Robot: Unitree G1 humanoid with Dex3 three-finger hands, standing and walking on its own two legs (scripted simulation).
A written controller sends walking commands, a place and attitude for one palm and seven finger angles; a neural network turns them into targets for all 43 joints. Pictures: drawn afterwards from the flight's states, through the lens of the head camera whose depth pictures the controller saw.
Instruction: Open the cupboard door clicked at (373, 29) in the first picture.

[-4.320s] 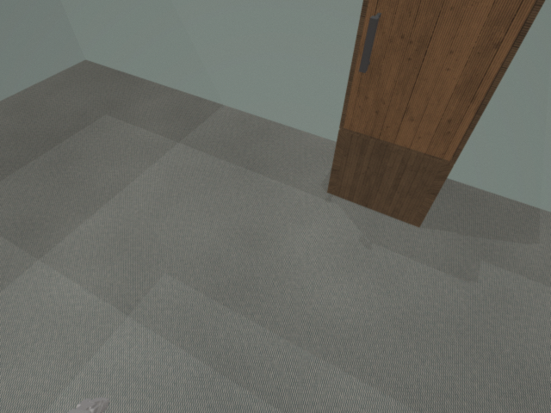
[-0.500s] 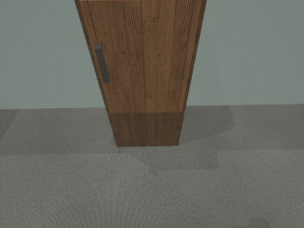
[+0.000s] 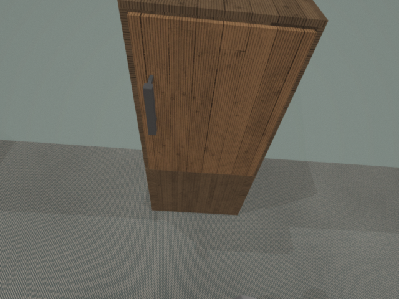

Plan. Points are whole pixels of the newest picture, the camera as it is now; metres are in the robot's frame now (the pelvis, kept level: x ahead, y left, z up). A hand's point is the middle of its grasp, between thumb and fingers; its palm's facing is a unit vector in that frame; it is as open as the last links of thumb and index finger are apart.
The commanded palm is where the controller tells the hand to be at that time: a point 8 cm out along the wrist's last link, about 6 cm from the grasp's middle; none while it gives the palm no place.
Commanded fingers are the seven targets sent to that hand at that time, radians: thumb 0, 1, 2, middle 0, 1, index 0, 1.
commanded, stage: come to a stop and stand still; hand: left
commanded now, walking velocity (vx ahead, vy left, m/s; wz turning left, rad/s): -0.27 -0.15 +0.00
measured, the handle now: (151, 106) +0.59 +0.18 +0.01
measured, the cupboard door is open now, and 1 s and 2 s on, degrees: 0 0 0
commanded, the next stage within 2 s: look again from close up in 0.88 s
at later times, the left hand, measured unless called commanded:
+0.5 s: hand out of the picture +0.10 +0.16 -0.17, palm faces +0.06 -0.97 -0.23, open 7.3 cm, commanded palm none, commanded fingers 0.00 0.90 0.90 -0.20 -0.30 -0.20 -0.30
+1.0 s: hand out of the picture -0.01 +0.15 -0.18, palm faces +0.04 -0.98 -0.19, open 7.4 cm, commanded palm none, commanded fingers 0.00 0.90 0.90 -0.20 -0.30 -0.20 -0.30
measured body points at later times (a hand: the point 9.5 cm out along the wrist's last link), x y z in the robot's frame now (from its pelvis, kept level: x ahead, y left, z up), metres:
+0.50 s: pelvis +0.03 -0.02 -0.01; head +0.06 -0.03 +0.44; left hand +0.10 +0.21 -0.16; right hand +0.06 -0.25 -0.17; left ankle -0.01 +0.10 -0.71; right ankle +0.08 -0.14 -0.74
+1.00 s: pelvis +0.03 -0.01 -0.01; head +0.05 -0.02 +0.44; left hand -0.01 +0.20 -0.16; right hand +0.06 -0.24 -0.17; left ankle +0.00 +0.11 -0.74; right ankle +0.04 -0.13 -0.74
